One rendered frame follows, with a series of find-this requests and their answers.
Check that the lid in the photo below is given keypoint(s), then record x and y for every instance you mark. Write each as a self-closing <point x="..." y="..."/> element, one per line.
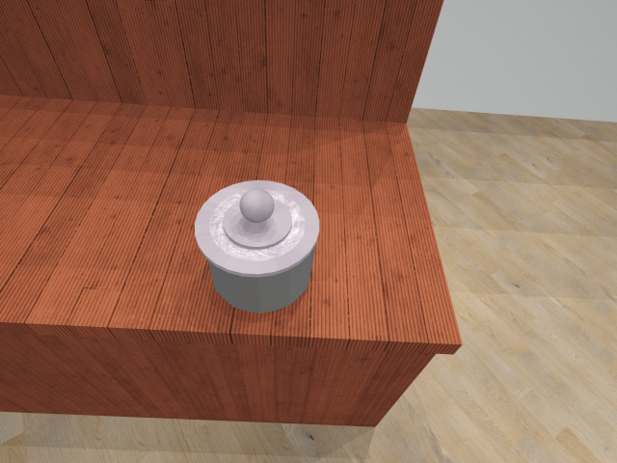
<point x="240" y="247"/>

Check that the knob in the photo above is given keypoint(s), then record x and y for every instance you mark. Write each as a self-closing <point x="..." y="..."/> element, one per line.
<point x="257" y="205"/>

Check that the pot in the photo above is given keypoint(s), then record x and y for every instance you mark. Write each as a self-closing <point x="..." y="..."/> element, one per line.
<point x="263" y="294"/>

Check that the table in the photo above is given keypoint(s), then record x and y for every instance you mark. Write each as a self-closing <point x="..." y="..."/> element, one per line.
<point x="119" y="119"/>

